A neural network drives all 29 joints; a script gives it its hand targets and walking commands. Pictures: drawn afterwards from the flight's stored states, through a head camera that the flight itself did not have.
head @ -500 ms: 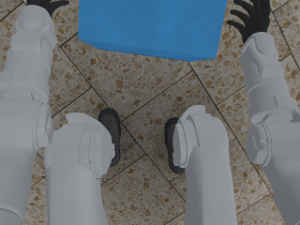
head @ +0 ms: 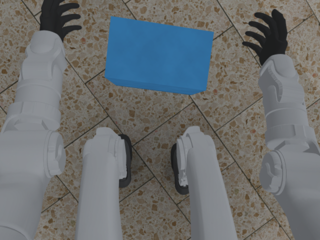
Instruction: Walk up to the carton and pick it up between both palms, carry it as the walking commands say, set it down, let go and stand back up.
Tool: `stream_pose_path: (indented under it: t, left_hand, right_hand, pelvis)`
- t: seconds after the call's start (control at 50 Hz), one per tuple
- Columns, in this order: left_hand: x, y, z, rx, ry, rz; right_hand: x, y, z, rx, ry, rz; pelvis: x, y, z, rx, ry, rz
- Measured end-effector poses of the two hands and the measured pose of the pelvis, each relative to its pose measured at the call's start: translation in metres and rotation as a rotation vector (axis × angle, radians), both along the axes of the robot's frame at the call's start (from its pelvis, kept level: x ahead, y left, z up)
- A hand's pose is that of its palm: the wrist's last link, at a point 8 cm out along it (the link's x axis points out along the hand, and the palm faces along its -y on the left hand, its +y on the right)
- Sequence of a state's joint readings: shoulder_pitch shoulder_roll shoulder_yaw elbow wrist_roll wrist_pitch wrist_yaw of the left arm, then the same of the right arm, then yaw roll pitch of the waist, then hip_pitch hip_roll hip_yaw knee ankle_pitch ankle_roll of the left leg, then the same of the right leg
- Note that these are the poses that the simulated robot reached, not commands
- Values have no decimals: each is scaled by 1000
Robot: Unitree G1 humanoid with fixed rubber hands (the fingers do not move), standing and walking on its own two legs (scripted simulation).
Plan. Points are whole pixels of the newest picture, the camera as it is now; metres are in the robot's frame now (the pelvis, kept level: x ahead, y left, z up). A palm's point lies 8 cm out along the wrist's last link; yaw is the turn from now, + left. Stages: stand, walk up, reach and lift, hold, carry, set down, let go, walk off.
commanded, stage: set down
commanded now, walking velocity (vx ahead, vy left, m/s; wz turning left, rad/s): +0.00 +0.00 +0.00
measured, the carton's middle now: (158, 62) +0.52 -0.02 -0.35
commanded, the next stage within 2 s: let go in 0.82 s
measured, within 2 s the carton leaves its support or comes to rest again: neither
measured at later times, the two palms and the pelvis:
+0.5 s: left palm out of the picture +0.53 +0.21 +0.04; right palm out of the picture +0.48 -0.26 +0.06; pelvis +0.02 +0.00 +0.14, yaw +1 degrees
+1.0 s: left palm out of the picture +0.50 +0.21 +0.12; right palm out of the picture +0.46 -0.25 +0.13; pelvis +0.06 +0.00 +0.22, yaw +2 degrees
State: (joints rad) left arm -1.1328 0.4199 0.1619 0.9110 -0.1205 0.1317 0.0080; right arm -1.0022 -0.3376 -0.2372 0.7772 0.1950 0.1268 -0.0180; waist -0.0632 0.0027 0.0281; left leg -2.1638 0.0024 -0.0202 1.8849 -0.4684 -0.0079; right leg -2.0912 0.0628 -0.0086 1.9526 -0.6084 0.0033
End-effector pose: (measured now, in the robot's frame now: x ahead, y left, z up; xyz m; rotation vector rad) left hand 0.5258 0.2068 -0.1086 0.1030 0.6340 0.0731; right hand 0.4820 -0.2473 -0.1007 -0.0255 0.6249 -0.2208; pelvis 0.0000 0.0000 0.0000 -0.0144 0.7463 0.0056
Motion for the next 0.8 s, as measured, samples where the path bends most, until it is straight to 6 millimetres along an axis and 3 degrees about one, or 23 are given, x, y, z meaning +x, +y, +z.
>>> stream_pose_path:
  t: [0.56, 0.7, 0.8]
  left_hand:
    - [-1, 3, 169, -19, -3, -25]
    - [-3, 0, 208, -25, 4, -28]
    - [-5, -3, 225, -30, 23, -23]
  right_hand:
    - [0, -8, 177, 7, -7, 8]
    - [-4, -8, 215, 7, 2, 12]
    - [-6, -5, 231, 5, 19, 15]
  pelvis:
    - [28, 5, 152, -5, 33, 17]
    - [37, 6, 189, -3, 4, 19]
    - [44, 6, 207, -4, -10, 23]
